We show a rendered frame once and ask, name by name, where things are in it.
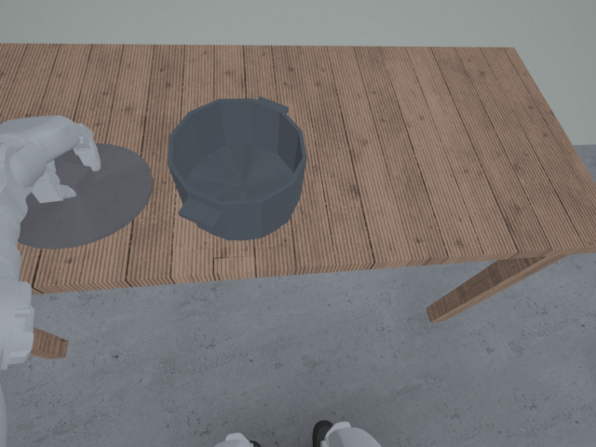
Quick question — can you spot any robot left forearm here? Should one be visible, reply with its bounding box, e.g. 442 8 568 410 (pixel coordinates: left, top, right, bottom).
0 132 47 278

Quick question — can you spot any left robot upper arm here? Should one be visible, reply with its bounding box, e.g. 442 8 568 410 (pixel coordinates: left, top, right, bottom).
0 277 34 447

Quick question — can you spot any right robot foot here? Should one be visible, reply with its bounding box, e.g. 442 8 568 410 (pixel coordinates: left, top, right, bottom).
313 420 333 447

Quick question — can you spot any pot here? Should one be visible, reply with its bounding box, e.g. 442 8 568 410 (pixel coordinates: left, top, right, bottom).
168 97 306 241

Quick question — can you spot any left robot shin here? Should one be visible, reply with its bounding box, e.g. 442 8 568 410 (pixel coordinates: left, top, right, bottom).
225 433 250 443

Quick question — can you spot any knob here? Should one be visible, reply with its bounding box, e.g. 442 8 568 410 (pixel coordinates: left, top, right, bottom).
55 162 95 196

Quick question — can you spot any lid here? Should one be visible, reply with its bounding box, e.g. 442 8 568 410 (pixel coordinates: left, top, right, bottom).
18 143 154 250

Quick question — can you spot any table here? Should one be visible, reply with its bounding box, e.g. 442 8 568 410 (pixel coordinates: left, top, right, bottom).
0 43 596 359

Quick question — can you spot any robot left hand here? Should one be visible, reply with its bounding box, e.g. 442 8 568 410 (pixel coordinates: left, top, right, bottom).
0 115 101 203

